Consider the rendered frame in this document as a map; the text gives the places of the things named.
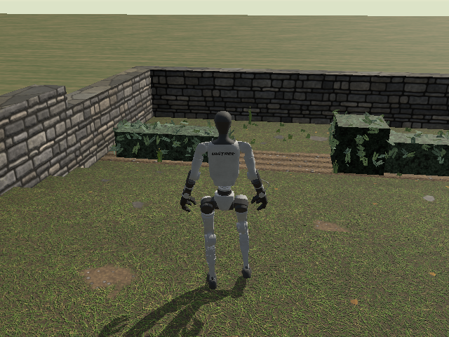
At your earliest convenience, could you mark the robot left forearm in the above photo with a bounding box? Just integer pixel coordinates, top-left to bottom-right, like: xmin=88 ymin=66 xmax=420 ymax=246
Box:
xmin=182 ymin=170 xmax=196 ymax=199

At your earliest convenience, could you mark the left robot shin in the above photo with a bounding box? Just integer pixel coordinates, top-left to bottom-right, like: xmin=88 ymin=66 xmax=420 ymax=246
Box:
xmin=204 ymin=234 xmax=216 ymax=280

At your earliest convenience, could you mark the robot right thigh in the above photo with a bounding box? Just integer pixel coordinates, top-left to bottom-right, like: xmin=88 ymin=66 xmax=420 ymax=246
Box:
xmin=234 ymin=194 xmax=248 ymax=234

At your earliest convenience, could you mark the left robot hand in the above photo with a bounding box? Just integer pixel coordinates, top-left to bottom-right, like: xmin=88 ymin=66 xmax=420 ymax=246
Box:
xmin=180 ymin=196 xmax=196 ymax=212

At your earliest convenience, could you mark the robot right forearm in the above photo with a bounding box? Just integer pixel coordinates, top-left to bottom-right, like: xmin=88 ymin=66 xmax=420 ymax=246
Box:
xmin=251 ymin=169 xmax=266 ymax=198

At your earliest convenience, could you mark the right robot hand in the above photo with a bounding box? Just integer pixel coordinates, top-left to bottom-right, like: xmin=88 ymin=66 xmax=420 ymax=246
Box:
xmin=251 ymin=195 xmax=268 ymax=211

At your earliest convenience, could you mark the robot right upper arm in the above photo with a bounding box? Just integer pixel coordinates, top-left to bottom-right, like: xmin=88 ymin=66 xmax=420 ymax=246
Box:
xmin=238 ymin=141 xmax=258 ymax=180

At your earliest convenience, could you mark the robot left upper arm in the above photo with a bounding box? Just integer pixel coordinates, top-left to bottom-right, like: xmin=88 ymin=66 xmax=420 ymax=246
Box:
xmin=189 ymin=142 xmax=209 ymax=180

